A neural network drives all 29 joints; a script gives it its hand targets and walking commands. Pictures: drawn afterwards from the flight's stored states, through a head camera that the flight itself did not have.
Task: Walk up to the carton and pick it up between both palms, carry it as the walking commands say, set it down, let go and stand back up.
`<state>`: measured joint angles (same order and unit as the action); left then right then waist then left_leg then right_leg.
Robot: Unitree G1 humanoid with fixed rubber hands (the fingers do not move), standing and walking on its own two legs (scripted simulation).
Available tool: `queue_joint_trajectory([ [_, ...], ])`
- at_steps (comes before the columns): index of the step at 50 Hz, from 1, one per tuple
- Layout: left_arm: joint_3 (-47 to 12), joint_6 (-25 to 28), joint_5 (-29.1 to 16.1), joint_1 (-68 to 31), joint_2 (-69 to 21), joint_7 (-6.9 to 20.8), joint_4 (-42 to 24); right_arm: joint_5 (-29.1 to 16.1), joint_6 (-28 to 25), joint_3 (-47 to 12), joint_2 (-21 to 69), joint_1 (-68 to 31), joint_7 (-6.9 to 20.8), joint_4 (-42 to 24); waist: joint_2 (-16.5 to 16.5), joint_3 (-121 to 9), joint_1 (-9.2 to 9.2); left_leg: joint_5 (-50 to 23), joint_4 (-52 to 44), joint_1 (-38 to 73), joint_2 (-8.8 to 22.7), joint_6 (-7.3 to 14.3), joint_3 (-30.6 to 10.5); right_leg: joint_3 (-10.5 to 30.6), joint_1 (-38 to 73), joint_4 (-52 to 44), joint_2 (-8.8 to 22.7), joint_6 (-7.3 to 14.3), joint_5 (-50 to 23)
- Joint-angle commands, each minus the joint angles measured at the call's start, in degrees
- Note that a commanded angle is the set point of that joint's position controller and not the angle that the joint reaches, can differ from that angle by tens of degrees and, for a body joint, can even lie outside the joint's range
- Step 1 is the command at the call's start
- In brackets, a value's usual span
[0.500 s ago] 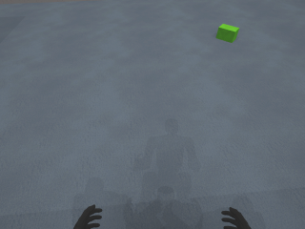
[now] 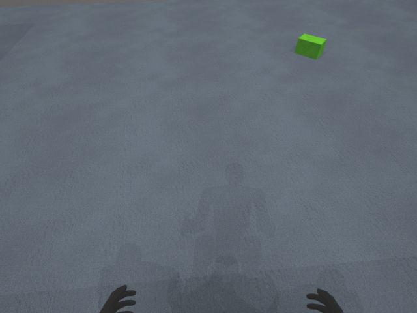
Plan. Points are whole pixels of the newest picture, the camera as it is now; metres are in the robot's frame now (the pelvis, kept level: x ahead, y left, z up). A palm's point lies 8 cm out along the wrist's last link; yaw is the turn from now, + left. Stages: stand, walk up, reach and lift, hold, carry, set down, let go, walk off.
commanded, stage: stand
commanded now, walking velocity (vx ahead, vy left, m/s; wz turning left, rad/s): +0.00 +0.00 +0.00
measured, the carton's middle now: (310, 46) +2.59 -0.95 -0.68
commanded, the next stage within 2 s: walk up in 0.70 s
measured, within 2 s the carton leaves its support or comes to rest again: neither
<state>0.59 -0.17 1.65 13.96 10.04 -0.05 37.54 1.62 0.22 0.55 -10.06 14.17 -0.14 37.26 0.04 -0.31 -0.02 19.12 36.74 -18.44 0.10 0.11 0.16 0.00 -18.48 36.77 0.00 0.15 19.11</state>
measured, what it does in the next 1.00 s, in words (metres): stands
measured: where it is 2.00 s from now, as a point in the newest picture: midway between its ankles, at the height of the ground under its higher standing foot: (254, 243)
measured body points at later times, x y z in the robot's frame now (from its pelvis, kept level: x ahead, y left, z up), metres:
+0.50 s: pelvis +0.00 +0.00 +0.00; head +0.01 +0.00 +0.45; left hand +0.12 +0.23 -0.11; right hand +0.12 -0.23 -0.11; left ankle +0.00 +0.12 -0.72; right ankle +0.00 -0.12 -0.72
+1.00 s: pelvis +0.01 -0.01 +0.00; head +0.01 -0.01 +0.45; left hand +0.15 +0.26 -0.09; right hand +0.10 -0.29 -0.09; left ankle +0.00 +0.12 -0.72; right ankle +0.01 -0.12 -0.69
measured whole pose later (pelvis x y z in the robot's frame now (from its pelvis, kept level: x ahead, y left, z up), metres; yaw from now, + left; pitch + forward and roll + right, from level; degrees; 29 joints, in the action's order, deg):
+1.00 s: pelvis +0.01 -0.01 +0.00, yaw -6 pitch +0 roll +2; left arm 5.0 0.5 3.2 18.7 16.8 2.9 36.0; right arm 4.3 -4.9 3.8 -15.9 18.3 -0.6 36.3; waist 1.5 -1.1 0.7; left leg 20.8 33.9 -14.0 1.6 3.1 6.2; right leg 1.8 -27.2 55.6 0.6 2.1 24.7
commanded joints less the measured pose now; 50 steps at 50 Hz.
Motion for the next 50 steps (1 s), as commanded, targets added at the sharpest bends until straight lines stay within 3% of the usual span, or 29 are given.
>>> queue_joint_trajectory([
  [1,1.37,0.84,-0.02,-0.52,4.69,-0.14,-3.88,-0.02,-0.84,1.38,-4.7,-0.46,-0.15,-3.91,-0.07,-1.92,0.0,-7.98,-6.43,0.61,2.45,1.75,-3.26,3.28,0.62,-6.4,2.47,1.67,-8.07],
  [44,2.51,0.98,-0.32,2.18,4.45,-0.99,2.38,-0.31,-0.97,2.55,-4.47,2.13,-0.92,2.72,-0.04,-0.08,-0.01,-9.19,-9.46,2.6,2.98,2.26,-3.9,4.05,2.52,-9.44,3.02,2.31,-9.22],
  [45,7.16,2.73,1.38,3.61,18.87,0.79,-5.23,2.49,-3.97,7.72,-20.25,4.43,-0.34,-3.45,-0.52,-8.61,-0.75,19.03,-7.96,13.25,7.35,6.69,-6.34,10.83,-4.08,-3.77,3.32,5.27,17.09],
  [46,7.75,2.91,1.31,-3.16,18.63,1.88,-7.28,2.91,-5.08,7.89,-20.54,6.1,-0.06,-3.72,-2.09,-2.24,-3.09,26.45,-11.74,16.44,11.3,9.97,-13.52,7.25,-18.48,2.23,2.29,3.8,13.94],
  [47,6.66,2.71,1.28,-8.0,15.56,2.64,-10.35,3.17,-5.48,8.18,-20.81,9.55,-0.05,-3.78,-10.05,2.36,-5.88,32.99,-19.62,23.0,19.3,14.35,-23.34,-0.42,-31.59,12.51,-0.21,2.55,5.48],
  [48,6.42,2.58,2.04,-10.45,14.82,3.24,-12.24,3.29,-6.05,8.55,-21.35,10.73,-0.55,-4.16,-10.45,6.54,-6.86,34.41,-26.16,20.49,26.91,17.84,-31.4,5.27,-38.38,24.49,4.29,2.62,8.95],
  [49,6.65,2.6,2.08,-10.43,15.22,3.71,-13.51,3.1,-6.99,8.72,-22.16,9.8,-1.38,-5.25,-4.97,6.98,-5.04,32.87,-27.79,17.65,28.71,17.63,-31.43,9.94,-37.82,28.35,7.55,2.3,7.33],
  [50,7.07,2.36,1.79,-7.87,15.83,4.37,-13.09,2.84,-7.5,8.71,-22.99,7.66,-1.88,-5.69,-3.57,5.78,-2.78,32.34,-27.79,16.16,28.23,16.67,-27.95,10.49,-36.04,29.21,8.98,2.0,5.88],
])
